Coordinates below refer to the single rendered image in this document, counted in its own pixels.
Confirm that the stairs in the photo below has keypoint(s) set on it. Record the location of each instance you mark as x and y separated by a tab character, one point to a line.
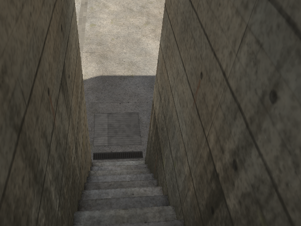
123	193

